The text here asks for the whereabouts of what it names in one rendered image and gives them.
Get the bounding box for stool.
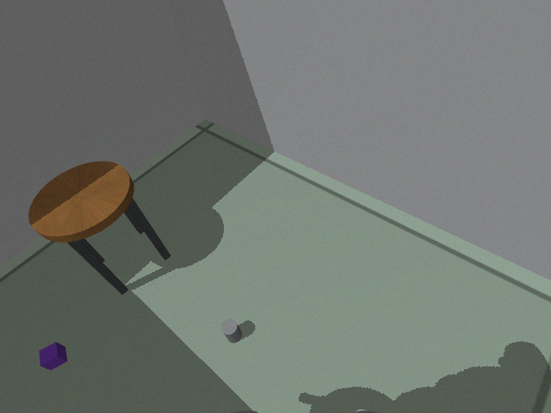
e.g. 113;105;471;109
28;161;171;295

